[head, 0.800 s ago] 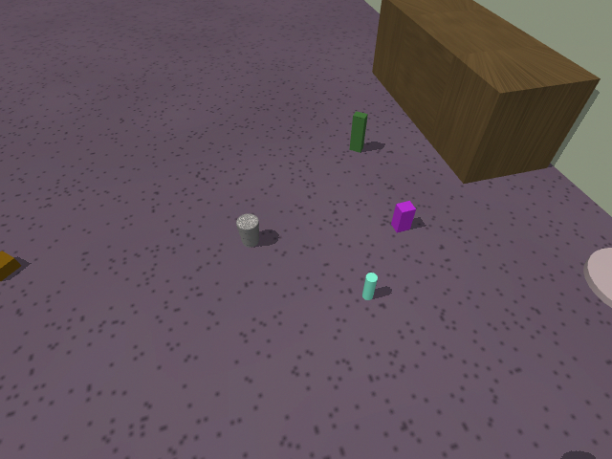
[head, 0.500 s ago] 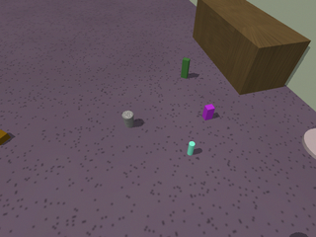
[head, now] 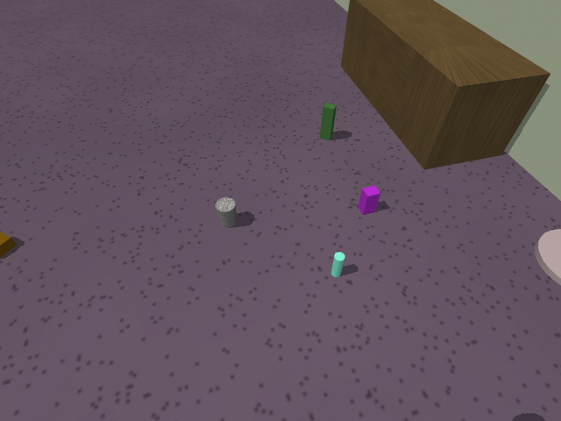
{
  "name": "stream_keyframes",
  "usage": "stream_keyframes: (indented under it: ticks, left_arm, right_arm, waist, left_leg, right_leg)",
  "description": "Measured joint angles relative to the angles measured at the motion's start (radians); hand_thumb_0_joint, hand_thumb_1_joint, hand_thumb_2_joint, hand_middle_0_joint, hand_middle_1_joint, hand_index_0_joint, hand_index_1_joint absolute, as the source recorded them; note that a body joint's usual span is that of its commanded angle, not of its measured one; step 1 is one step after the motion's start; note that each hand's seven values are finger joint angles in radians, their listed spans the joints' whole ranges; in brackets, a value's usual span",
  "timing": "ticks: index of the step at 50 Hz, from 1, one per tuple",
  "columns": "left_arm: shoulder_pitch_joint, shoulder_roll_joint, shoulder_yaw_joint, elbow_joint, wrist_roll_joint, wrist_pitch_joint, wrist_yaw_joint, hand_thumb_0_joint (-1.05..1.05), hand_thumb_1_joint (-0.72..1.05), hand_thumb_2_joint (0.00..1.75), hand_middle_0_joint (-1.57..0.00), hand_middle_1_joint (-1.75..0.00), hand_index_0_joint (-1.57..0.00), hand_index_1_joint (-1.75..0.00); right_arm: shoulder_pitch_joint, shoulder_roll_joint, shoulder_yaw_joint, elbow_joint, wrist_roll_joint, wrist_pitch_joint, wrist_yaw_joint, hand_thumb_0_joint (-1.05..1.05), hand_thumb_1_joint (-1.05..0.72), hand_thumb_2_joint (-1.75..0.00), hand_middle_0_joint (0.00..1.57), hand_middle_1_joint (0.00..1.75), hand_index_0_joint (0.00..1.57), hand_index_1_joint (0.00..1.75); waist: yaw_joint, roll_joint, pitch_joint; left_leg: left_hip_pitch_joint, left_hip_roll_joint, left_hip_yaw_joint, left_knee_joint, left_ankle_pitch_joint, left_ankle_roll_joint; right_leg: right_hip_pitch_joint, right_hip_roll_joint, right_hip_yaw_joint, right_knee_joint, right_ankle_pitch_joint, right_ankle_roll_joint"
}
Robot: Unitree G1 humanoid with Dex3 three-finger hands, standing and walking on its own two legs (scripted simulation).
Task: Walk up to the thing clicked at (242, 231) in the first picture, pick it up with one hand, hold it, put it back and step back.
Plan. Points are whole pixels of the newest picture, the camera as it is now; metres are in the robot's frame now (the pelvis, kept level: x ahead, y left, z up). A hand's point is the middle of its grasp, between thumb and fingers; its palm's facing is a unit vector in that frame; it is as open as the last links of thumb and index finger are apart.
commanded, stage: stand
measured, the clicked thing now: (226, 213) +1.11 +0.27 -0.72
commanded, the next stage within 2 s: walk up in 0.32 s
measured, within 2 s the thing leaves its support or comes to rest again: neither
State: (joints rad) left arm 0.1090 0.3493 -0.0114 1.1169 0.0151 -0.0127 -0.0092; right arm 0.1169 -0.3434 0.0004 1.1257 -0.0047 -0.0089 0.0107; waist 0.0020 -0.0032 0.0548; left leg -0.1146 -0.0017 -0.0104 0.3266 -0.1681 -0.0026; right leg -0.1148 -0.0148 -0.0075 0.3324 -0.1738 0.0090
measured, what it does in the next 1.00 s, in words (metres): steps on the spot, turning left: left foot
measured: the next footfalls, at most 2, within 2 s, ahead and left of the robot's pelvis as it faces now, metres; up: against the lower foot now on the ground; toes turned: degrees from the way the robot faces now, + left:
left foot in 0.92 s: -0.02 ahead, +0.09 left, +0.00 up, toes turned +38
right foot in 1.32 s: +0.18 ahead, -0.06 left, +0.00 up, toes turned +59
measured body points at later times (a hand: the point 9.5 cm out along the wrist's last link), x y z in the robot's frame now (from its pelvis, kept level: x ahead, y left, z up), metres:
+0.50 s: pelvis -0.02 -0.03 +0.00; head +0.03 -0.01 +0.44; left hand +0.07 +0.31 -0.12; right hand +0.07 -0.33 -0.14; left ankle +0.01 +0.12 -0.75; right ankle +0.00 -0.14 -0.73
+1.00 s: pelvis -0.01 -0.05 -0.03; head -0.01 +0.01 +0.42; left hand -0.12 +0.26 -0.16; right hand +0.26 -0.24 -0.10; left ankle -0.05 +0.06 -0.75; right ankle +0.02 -0.15 -0.72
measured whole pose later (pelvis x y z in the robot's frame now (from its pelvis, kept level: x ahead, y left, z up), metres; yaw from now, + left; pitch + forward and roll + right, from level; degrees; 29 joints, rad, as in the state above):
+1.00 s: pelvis -0.01 -0.05 -0.03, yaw +38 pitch -2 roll +1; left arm 0.16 0.42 0.08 0.81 0.04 0.06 -0.07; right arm 0.25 -0.38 -0.07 0.78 -0.03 0.02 0.04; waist 0.03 -0.13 0.13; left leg -0.31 -0.04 0.02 0.63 -0.28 0.04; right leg -0.30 -0.09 -0.12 0.92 -0.55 0.00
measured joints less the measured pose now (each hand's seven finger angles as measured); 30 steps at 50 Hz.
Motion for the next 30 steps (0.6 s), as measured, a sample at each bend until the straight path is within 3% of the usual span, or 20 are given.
stream_keyframes:
  ticks: [16,18,21,24,27,28,30]
  left_arm:
    - [0.006,0.000,0.000,-0.002,0.000,0.003,-0.001,0.01,0.90,0.89,-0.20,-0.30,-0.20,-0.29]
    - [-0.015,0.009,0.023,-0.025,-0.001,0.024,-0.013,0.01,0.90,0.89,-0.20,-0.30,-0.21,-0.30]
    - [-0.075,0.035,0.057,-0.092,-0.001,0.048,-0.015,0.01,0.90,0.89,-0.20,-0.30,-0.21,-0.30]
    - [-0.105,0.040,0.073,-0.168,-0.004,0.047,-0.017,0.01,0.90,0.89,-0.20,-0.30,-0.20,-0.29]
    - [-0.094,0.045,0.078,-0.219,0.000,0.040,-0.024,0.00,0.90,0.89,-0.20,-0.30,-0.20,-0.29]
    - [-0.083,0.045,0.083,-0.229,0.006,0.036,-0.024,0.00,0.90,0.89,-0.20,-0.30,-0.20,-0.29]
    - [-0.060,0.037,0.088,-0.233,0.022,0.044,-0.020,0.00,0.90,0.89,-0.20,-0.30,-0.20,-0.29]
  right_arm:
    - [0.000,-0.002,0.000,-0.001,0.001,-0.002,-0.003,0.01,-0.91,-0.90,0.20,0.29,0.20,0.30]
    - [0.024,0.002,-0.014,-0.038,0.001,0.002,0.000,0.01,-0.91,-0.90,0.20,0.29,0.20,0.30]
    - [0.071,0.013,-0.031,-0.083,-0.005,0.004,0.003,0.01,-0.91,-0.90,0.20,0.30,0.20,0.30]
    - [0.100,0.002,-0.051,-0.108,-0.014,0.024,-0.007,0.01,-0.91,-0.90,0.20,0.30,0.21,0.30]
    - [0.109,-0.025,-0.067,-0.136,-0.016,0.045,-0.016,0.01,-0.90,-0.90,0.20,0.30,0.21,0.30]
    - [0.104,-0.035,-0.069,-0.147,-0.015,0.053,-0.017,0.01,-0.90,-0.90,0.20,0.30,0.21,0.30]
    - [0.092,-0.048,-0.076,-0.170,-0.019,0.064,-0.020,0.01,-0.91,-0.90,0.20,0.30,0.21,0.30]
  waist:
    - [0.003,-0.001,-0.008]
    - [-0.010,-0.011,-0.003]
    - [-0.033,-0.032,0.036]
    - [-0.027,-0.018,0.069]
    - [-0.006,-0.006,0.081]
    - [0.005,0.002,0.085]
    - [-0.001,0.027,0.095]
  left_leg:
    - [0.011,-0.004,0.004,-0.002,-0.001,0.004]
    - [-0.023,-0.018,-0.026,0.026,-0.003,0.007]
    - [-0.074,-0.047,-0.116,0.040,0.023,0.003]
    - [-0.109,-0.053,-0.189,0.017,0.065,-0.014]
    - [-0.161,-0.068,-0.225,0.066,0.057,-0.036]
    - [-0.186,-0.070,-0.227,0.116,0.029,-0.028]
    - [-0.248,-0.064,-0.204,0.271,-0.123,-0.011]
  right_leg:
    - [0.009,-0.004,0.004,-0.001,-0.001,0.003]
    - [-0.023,-0.012,-0.015,0.054,-0.033,-0.001]
    - [-0.093,0.022,0.024,0.210,-0.211,-0.011]
    - [-0.163,0.057,0.057,0.331,-0.278,-0.025]
    - [-0.140,0.040,0.085,0.217,-0.210,-0.053]
    - [-0.129,0.038,0.080,0.172,-0.101,-0.046]
    - [-0.117,0.044,0.035,0.177,-0.070,-0.038]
